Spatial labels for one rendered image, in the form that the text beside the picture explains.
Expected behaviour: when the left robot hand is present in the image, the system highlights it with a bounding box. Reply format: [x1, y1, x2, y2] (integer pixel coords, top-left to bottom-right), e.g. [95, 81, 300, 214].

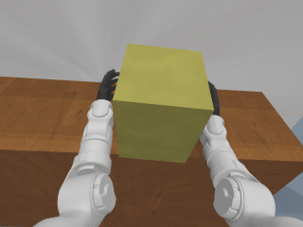
[96, 69, 120, 101]

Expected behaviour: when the right robot hand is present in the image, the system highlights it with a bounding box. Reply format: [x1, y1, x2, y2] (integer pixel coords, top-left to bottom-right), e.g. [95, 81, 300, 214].
[208, 81, 220, 116]

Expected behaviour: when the robot right forearm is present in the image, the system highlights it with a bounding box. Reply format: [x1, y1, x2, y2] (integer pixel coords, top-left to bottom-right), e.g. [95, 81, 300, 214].
[199, 114, 276, 211]

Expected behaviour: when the carton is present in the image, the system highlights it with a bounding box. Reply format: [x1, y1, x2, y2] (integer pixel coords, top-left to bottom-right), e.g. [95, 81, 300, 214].
[113, 44, 214, 164]

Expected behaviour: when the robot right upper arm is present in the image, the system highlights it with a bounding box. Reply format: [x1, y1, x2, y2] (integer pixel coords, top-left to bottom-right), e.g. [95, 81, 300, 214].
[213, 176, 303, 227]

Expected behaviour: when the robot left upper arm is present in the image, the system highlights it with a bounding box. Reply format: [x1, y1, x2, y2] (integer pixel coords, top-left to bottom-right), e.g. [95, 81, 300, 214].
[33, 172, 116, 227]

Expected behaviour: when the robot left forearm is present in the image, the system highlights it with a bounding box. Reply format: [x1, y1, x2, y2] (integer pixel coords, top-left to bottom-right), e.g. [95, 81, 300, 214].
[57, 99, 114, 212]

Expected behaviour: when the pedestal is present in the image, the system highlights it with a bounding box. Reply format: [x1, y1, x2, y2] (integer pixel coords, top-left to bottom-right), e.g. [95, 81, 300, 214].
[0, 77, 303, 227]

